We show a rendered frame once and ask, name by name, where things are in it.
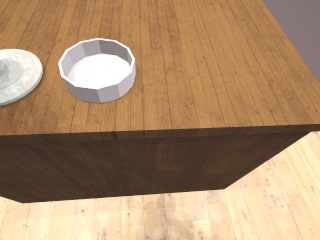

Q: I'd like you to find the lid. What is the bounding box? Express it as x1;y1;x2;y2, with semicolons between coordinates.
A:
0;49;43;106

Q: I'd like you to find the table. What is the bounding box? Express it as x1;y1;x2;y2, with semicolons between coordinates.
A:
0;0;320;204

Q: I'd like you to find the pot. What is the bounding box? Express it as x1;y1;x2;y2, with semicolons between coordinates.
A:
58;38;136;103

